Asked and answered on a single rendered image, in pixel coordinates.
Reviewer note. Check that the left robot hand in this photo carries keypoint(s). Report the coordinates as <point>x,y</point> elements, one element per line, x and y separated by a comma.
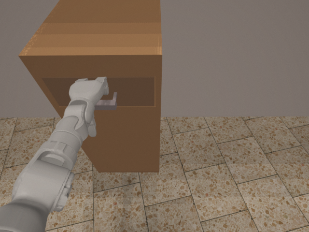
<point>92,90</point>

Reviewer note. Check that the handle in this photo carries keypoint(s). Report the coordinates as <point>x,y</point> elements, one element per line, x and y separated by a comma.
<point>107,104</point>

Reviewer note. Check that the left robot upper arm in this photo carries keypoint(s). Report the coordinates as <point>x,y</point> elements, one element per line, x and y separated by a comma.
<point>44,189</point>

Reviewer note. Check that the cabinet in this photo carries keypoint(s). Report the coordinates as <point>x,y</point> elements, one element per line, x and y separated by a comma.
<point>82,38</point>

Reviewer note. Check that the left robot forearm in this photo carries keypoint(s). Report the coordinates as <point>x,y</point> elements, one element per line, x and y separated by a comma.
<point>64,143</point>

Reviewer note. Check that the drawer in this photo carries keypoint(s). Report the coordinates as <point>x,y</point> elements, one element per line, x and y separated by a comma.
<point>131,90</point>

